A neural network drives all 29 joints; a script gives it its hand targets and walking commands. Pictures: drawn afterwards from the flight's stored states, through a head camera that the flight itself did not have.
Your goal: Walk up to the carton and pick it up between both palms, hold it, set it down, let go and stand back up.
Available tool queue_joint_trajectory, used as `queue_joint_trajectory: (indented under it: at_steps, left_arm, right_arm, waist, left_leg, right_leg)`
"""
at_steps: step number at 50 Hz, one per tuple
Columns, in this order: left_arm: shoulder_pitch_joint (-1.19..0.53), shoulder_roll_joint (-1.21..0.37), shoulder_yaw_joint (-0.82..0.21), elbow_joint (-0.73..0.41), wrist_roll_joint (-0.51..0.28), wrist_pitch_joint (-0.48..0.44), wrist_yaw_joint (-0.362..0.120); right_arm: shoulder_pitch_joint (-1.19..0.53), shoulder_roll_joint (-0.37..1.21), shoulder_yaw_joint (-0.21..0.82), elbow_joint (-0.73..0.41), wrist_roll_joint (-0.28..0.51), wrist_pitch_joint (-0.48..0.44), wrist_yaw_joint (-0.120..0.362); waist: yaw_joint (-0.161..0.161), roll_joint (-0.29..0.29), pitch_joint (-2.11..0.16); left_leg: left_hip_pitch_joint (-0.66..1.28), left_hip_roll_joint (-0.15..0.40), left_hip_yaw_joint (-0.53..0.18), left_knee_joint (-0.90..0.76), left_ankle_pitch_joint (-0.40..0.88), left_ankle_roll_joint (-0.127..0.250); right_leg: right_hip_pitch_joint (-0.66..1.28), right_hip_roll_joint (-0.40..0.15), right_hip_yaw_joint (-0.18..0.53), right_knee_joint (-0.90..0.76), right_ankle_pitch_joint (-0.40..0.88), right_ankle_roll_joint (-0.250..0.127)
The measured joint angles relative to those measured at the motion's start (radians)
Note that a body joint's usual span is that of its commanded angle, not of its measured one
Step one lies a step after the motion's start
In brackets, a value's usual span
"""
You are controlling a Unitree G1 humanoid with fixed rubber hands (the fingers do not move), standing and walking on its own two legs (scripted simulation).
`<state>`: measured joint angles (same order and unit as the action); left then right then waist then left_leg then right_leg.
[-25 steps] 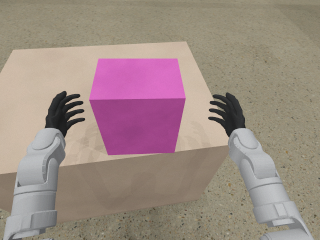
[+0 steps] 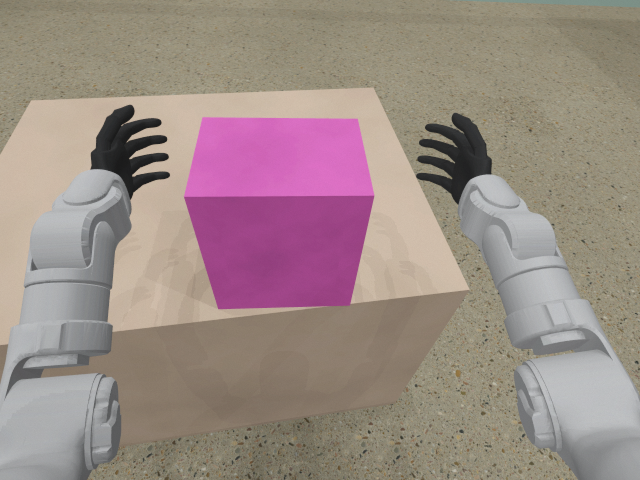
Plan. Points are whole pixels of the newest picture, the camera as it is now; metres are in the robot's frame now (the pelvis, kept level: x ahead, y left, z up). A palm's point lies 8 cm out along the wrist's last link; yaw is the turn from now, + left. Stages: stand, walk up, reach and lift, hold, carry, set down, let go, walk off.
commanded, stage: reach and lift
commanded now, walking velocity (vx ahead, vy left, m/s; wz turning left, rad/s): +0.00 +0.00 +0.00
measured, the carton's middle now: (283, 220) +0.48 +0.07 +0.02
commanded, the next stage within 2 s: none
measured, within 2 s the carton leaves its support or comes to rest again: neither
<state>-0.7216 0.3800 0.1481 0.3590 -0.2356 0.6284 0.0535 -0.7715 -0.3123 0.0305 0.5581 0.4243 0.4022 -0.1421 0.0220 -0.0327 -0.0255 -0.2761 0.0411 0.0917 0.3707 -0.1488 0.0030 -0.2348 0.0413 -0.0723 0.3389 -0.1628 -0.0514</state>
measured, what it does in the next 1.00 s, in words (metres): stands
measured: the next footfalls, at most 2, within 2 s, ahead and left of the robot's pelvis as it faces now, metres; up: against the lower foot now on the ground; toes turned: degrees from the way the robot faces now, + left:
none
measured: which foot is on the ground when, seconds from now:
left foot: down 0.00-1.00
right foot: down 0.00-1.00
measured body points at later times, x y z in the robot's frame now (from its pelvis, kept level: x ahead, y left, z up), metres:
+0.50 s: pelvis +0.01 +0.00 +0.00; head +0.03 +0.02 +0.45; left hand +0.44 +0.25 +0.16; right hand +0.46 -0.15 +0.15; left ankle +0.02 +0.12 -0.75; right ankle +0.01 -0.08 -0.75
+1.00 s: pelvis +0.01 +0.00 -0.01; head +0.05 +0.02 +0.44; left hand +0.43 +0.24 +0.08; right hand +0.45 -0.13 +0.07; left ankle +0.02 +0.12 -0.75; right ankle +0.01 -0.08 -0.75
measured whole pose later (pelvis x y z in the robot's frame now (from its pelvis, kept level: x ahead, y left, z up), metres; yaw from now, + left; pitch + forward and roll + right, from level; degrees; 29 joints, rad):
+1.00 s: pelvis +0.01 +0.00 -0.01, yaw +1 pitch +12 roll -1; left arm -0.78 0.27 0.10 0.96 -0.15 0.03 0.04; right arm -0.79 -0.16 -0.01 0.97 0.25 0.04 -0.14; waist 0.03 -0.02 -0.12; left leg -0.47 0.04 0.06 0.44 -0.17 0.00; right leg -0.42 0.04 -0.10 0.40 -0.19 -0.05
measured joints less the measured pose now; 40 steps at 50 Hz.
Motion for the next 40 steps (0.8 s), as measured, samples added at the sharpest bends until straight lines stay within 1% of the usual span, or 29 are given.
queue_joint_trajectory:
  at_steps: [4,12,17,21,25,33,40]
  left_arm:
    - [-0.064,0.016,-0.017,0.082,-0.010,-0.013,0.003]
    - [-0.176,0.042,-0.053,0.211,-0.023,-0.039,0.012]
    - [-0.209,0.032,-0.052,0.262,-0.006,-0.066,0.001]
    - [-0.189,0.013,-0.043,0.295,0.027,-0.116,-0.013]
    - [-0.124,-0.013,-0.039,0.291,0.051,-0.166,-0.018]
    - [-0.021,-0.059,-0.041,0.296,0.044,-0.283,-0.003]
    - [-0.021,-0.086,-0.030,0.369,0.064,-0.385,-0.001]
  right_arm:
    - [-0.061,-0.013,0.006,0.075,0.011,0.004,0.011]
    - [-0.172,-0.024,0.018,0.194,0.026,-0.002,0.020]
    - [-0.202,-0.026,0.035,0.241,0.026,-0.021,0.016]
    - [-0.186,-0.006,0.037,0.269,0.012,-0.054,0.012]
    - [-0.124,0.026,0.022,0.262,-0.014,-0.094,0.009]
    - [-0.008,0.090,-0.022,0.196,-0.101,-0.167,-0.001]
    - [-0.005,0.123,-0.033,0.242,-0.150,-0.229,-0.011]
  waist:
    - [-0.002,-0.002,-0.017]
    - [-0.007,0.000,-0.038]
    - [-0.008,0.003,-0.032]
    - [-0.011,0.000,-0.020]
    - [-0.009,0.001,-0.009]
    - [0.000,0.003,-0.012]
    - [0.005,0.006,-0.043]
  left_leg:
    - [-0.013,-0.001,-0.004,-0.001,0.002,0.001]
    - [-0.042,-0.001,-0.010,0.000,0.005,0.001]
    - [-0.037,-0.002,-0.013,-0.005,0.006,0.002]
    - [-0.021,-0.004,-0.015,-0.012,0.006,0.001]
    - [-0.015,-0.003,-0.016,-0.008,0.001,-0.001]
    - [-0.067,-0.001,-0.017,0.020,-0.010,-0.001]
    - [-0.126,0.000,-0.020,0.040,-0.014,-0.002]
  right_leg:
    - [-0.010,-0.001,-0.004,-0.003,0.001,0.000]
    - [-0.034,0.000,-0.009,-0.011,0.007,0.000]
    - [-0.023,0.000,-0.012,-0.025,0.012,0.002]
    - [-0.007,-0.001,-0.013,-0.031,0.011,0.003]
    - [0.004,0.000,-0.014,-0.037,0.010,0.003]
    - [-0.050,0.000,-0.015,-0.004,-0.003,0.002]
    - [-0.111,-0.001,-0.018,0.021,-0.010,0.001]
